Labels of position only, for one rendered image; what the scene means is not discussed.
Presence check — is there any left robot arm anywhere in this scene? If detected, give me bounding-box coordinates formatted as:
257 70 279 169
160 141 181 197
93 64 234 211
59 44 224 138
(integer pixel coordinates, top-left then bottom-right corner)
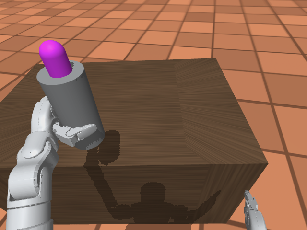
5 131 59 230

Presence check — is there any bottle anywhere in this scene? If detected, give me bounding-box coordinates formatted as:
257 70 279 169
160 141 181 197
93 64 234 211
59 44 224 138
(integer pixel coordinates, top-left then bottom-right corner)
36 40 105 150

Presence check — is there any right robot hand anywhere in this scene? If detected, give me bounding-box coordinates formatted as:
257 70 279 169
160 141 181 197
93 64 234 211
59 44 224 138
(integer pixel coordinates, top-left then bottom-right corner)
244 190 267 230

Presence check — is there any left robot hand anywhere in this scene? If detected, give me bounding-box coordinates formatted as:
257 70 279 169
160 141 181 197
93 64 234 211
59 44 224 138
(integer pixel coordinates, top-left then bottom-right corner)
31 96 97 147

